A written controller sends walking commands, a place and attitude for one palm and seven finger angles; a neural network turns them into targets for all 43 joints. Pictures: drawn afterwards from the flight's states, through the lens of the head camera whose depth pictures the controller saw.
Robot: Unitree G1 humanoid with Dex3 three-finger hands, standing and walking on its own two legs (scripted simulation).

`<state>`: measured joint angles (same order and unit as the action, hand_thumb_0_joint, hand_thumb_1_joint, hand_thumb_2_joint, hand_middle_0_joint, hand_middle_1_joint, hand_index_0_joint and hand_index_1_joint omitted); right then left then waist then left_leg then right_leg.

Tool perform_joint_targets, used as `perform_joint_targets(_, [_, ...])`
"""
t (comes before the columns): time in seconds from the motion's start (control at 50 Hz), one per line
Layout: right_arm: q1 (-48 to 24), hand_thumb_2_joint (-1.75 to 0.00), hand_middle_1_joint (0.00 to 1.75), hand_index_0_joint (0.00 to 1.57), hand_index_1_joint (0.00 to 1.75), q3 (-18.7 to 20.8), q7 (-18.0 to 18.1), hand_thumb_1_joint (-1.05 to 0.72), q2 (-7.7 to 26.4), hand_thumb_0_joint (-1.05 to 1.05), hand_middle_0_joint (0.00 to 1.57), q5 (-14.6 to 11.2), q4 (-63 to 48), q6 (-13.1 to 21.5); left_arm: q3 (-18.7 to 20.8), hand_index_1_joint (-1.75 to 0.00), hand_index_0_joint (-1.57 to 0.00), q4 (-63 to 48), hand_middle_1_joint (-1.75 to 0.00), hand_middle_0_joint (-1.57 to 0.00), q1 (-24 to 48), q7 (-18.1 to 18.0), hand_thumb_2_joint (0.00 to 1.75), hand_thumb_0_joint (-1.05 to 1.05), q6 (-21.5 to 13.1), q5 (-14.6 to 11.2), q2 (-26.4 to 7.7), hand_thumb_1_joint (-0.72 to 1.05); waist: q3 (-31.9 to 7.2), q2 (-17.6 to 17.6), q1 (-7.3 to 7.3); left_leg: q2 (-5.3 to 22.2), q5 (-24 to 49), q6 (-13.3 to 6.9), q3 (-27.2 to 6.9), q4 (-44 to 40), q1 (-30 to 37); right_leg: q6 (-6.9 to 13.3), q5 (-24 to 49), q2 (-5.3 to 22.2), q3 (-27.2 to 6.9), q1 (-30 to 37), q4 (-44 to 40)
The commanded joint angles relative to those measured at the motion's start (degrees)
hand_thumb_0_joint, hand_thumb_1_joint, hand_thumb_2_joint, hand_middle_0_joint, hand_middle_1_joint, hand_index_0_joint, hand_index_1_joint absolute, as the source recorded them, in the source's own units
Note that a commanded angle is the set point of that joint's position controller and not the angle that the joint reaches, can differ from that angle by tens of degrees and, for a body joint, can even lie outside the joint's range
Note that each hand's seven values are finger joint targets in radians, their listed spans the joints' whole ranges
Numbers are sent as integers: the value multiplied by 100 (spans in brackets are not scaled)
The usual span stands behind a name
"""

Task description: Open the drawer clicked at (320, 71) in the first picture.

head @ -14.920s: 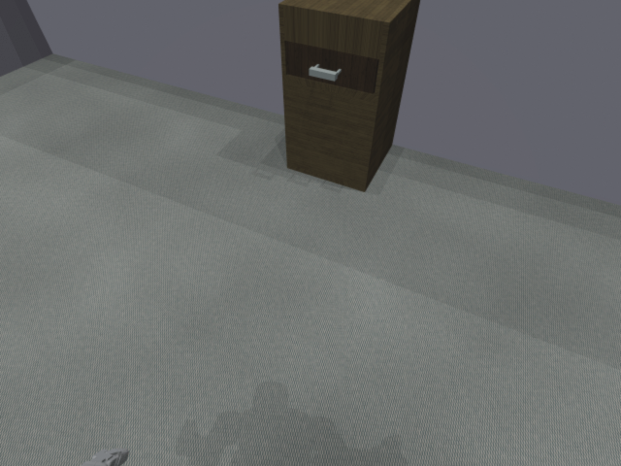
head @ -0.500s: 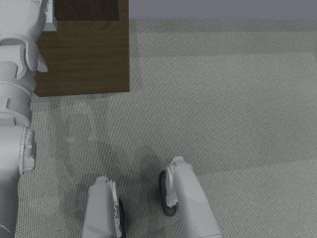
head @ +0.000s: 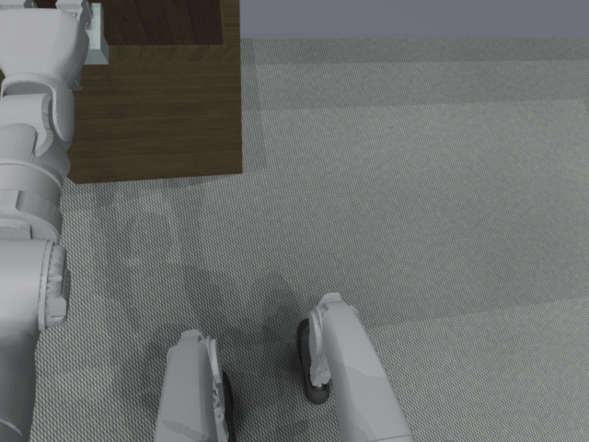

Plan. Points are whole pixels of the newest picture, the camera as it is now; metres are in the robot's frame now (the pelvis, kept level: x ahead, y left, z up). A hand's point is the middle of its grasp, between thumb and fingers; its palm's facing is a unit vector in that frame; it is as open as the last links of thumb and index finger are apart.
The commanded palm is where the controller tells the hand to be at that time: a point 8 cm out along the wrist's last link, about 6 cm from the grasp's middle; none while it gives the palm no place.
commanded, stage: close the thumb around the handle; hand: left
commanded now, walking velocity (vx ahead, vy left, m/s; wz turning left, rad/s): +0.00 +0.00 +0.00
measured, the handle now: (53, 30) +0.63 +0.22 +0.00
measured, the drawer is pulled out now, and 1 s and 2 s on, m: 0.00 0.04 0.11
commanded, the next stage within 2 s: pull the drawer open in 0.02 s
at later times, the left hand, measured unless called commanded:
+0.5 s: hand (66, 81) +0.58 +0.21 -0.02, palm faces -0.05 -0.02 -1.00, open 5.7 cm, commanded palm +0.55 +0.20 +0.02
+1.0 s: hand (65, 107) +0.54 +0.21 -0.02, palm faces -0.06 -0.02 -1.00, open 5.7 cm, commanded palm +0.51 +0.20 +0.02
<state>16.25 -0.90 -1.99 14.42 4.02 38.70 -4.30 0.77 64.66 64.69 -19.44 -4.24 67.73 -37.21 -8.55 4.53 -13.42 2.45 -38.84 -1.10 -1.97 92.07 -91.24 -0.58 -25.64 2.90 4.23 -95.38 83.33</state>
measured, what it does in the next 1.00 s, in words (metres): stands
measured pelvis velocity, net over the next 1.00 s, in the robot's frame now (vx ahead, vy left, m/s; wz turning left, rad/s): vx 0.02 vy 0.00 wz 0.01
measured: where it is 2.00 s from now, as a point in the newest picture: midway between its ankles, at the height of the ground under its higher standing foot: (269, 401)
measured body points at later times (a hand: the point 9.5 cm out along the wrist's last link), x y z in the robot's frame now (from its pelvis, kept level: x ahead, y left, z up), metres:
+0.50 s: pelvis +0.01 +0.00 +0.01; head +0.23 +0.01 +0.40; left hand +0.57 +0.21 +0.04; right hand +0.01 -0.26 -0.12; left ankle +0.01 +0.11 -0.54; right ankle +0.10 -0.14 -0.54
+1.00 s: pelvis +0.02 +0.00 +0.03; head +0.23 +0.00 +0.43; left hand +0.54 +0.21 +0.04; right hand +0.06 -0.27 -0.11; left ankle +0.01 +0.11 -0.54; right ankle +0.10 -0.14 -0.54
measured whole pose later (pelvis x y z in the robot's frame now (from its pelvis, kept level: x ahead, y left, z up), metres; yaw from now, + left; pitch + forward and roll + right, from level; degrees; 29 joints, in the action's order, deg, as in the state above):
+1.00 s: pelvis +0.02 +0.00 +0.03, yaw +1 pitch +35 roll -2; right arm 13.7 2.0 -1.8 14.6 4.1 39.3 -5.0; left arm 1.3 57.0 49.8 -24.5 -5.5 65.9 -29.7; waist -9.8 3.8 -8.4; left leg 2.3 -39.5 -0.8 -0.1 86.0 -81.9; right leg -0.6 -27.4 2.6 2.5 -87.8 79.9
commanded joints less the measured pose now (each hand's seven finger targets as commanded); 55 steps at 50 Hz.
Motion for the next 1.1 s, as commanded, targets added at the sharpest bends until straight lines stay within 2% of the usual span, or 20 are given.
perform_joint_targets(0.0, [1427, -90, 30, 20, 30, 376, 72, -90, 1164, 0, 20, -17, -33, 4, 288, -135, -40, -812, -135, -40, 2283, -113, 90, 0, 30, -106, -1355, 90, -3677, 729, -228, -249, 2187, -176, -71, -1237, 1665, 283, 1160, -445, -11, 3025, -674])
perform_joint_targets(0.06, [1422, -90, 30, 20, 30, 378, 74, -90, 1162, 0, 20, -22, -39, 5, 286, -135, -40, -853, -135, -40, 2329, -82, 90, 0, 17, -105, -1340, 90, -3818, 807, -225, -245, 2281, -160, -111, -1233, 1805, 295, 1180, -445, -1, 2962, -636])
perform_joint_targets(0.1, [1432, -90, 30, 20, 30, 371, 83, -90, 1160, 0, 20, -20, -19, 13, 233, -135, -40, -801, -135, -40, 2400, -82, 90, 0, 22, -109, -1306, 90, -3615, 823, -282, -241, 2175, -173, -85, -1222, 1698, 274, 1094, -437, -1, 2875, -673])
perform_joint_targets(0.18, [1388, -90, 30, 20, 30, 361, 65, -90, 1161, 0, 20, -22, -132, -9, 481, -135, -40, -939, -135, -40, 1683, 5, 90, 0, -36, -204, -1469, 90, -4006, 741, 20, -271, 2382, -174, -22, -1244, 1742, 283, 1418, -434, -46, 3345, -603])
perform_joint_targets(0.22, [1325, -90, 30, 20, 30, 384, 59, -90, 1132, 0, 20, -43, -153, -20, 368, -135, -40, -955, -135, -40, 1430, 49, 90, 0, -50, -236, -1233, 90, -3830, 677, 42, -257, 2336, -161, -6, -1283, 1758, 285, 1386, -437, -31, 3290, -639])
perform_joint_targets(0.3, [1282, -90, 30, 20, 30, 392, 77, -90, 1138, 0, 20, -65, -188, -12, 462, -135, -40, -1097, -135, -40, 1157, 51, 90, 0, -103, -306, -1284, 90, -3769, 448, 115, -261, 2182, -191, 44, -1310, 1567, 266, 1383, -429, -95, 3490, -679])
perform_joint_targets(0.34, [1261, -90, 30, 20, 30, 388, 85, -90, 1140, 0, 20, -71, -205, -27, 534, -135, -40, -1140, -135, -40, 928, 37, 90, 0, -114, -301, -1341, 90, -3825, 454, 219, -264, 2291, -172, 42, -1357, 1656, 282, 1484, -430, -92, 3566, -655])
perform_joint_targets(0.44, [1236, -90, 30, 20, 30, 446, 99, -90, 1140, 0, 20, -66, -156, -37, 492, -135, -40, -1141, -135, -40, 730, -66, 90, 0, -118, -315, -1119, 90, -3651, 292, 208, -237, 2443, -164, 42, -1373, 1766, 268, 1591, -423, -89, 3468, -670])
perform_joint_targets(0.52, [1236, -90, 30, 20, 30, 487, 91, -90, 1118, 0, 20, -57, -164, -39, 494, -135, -40, -1290, -135, -40, 585, -136, 90, 0, -150, -311, -1003, 90, -3867, 324, 294, -247, 2730, -140, 31, -1388, 1972, 277, 1842, -410, -89, 3604, -633])
perform_joint_targets(0.56, [1209, -90, 30, 20, 30, 509, 89, -90, 1099, 0, 20, -53, -128, -38, 488, -135, -40, -1295, -135, -40, 562, -158, 90, 0, -161, -331, -914, 90, -3829, 243, 256, -226, 2825, -143, 29, -1379, 2060, 268, 1926, -404, -94, 3555, -637])
perform_joint_targets(0.58, [1198, -90, 30, 20, 30, 497, 91, -90, 1118, 0, 20, -47, -152, -48, 537, -135, -40, -1343, -135, -40, 479, -181, 90, 0, -165, -323, -986, 90, -3794, 342, 332, -234, 2839, -126, 43, -1417, 2076, 272, 1925, -401, -91, 3596, -643])
perform_joint_targets(0.64, [1174, -90, 30, 20, 30, 557, 71, -90, 1066, 0, 20, -50, -142, -51, 365, -135, -40, -1417, -135, -40, 326, -259, 90, 0, -173, -325, -622, 90, -3857, 308, 323, -224, 3065, -111, 22, -1445, 2323, 273, 2067, -398, -67, 3598, -682])
perform_joint_targets(0.66, [1178, -90, 30, 20, 30, 565, 72, -90, 1068, 0, 20, -40, -120, -43, 455, -135, -40, -1508, -135, -40, 399, -290, 90, 0, -206, -330, -695, 90, -3895, 273, 318, -211, 3139, -111, -9, -1446, 2391, 271, 2119, -391, -72, 3594, -664])
perform_joint_targets(0.72, [1157, -90, 30, 20, 30, 610, 65, -90, 1051, 0, 20, -28, -102, -39, 343, -135, -40, -1528, -135, -40, 320, -396, 90, 0, -217, -324, -471, 90, -3878, 231, 301, -222, 3148, -108, 14, -1470, 2452, 263, 2171, -393, -80, 3642, -733])
perform_joint_targets(0.78, [1141, -90, 30, 20, 30, 628, 49, -90, 1030, 0, 20, -9, -86, -38, 361, -135, -40, -1691, -135, -40, 238, -495, 90, 0, -255, -313, -424, 90, -3993, 357, 380, -226, 3327, -90, 4, -1516, 2639, 272, 2301, -377, -81, 3737, -744])
perform_joint_targets(0.84, [1071, -90, 30, 20, 30, 641, 59, -90, 1011, 0, 20, 1, -67, -47, 341, -135, -40, -1620, -135, -40, 103, -590, 90, 0, -251, -307, -348, 90, -3820, 193, 377, -243, 3191, -102, 73, -1562, 2542, 271, 2315, -386, -103, 3846, -829])
perform_joint_targets(0.9, [1033, -90, 30, 20, 30, 645, 57, -90, 1007, 0, 20, 19, -48, -37, 364, -135, -40, -1712, -135, -40, 118, -685, 90, 0, -298, -284, -367, 90, -3869, 299, 416, -256, 3155, -94, 84, -1590, 2571, 279, 2322, -380, -120, 3893, -836])
perform_joint_targets(0.94, [968, -90, 30, 20, 30, 655, 58, -90, 995, 0, 20, 10, -39, -36, 281, -135, -40, -1481, -135, -40, -96, -723, 90, 0, -262, -298, -191, 90, -3640, 65, 385, -269, 2991, -109, 130, -1611, 2416, 274, 2242, -386, -121, 3909, -895])
perform_joint_targets(1.02, [889, -90, 30, 20, 30, 650, 73, -90, 1002, 0, 20, 12, -43, -21, 334, -135, -40, -1514, -135, -40, -115, -802, 90, 0, -279, -260, -294, 90, -3644, 193, 464, -293, 2843, -101, 171, -1652, 2389, 280, 2133, -382, -156, 3922, -905])
perform_joint_targets(1.08, [870, -90, 30, 20, 30, 662, 70, -90, 996, 0, 20, 14, -49, -18, 279, -135, -40, -1511, -135, -40, -240, -854, 90, 0, -282, -274, -148, 90, -3652, 166, 476, -291, 2895, -96, 155, -1690, 2460, 279, 2160, -377, -141, 3943, -906])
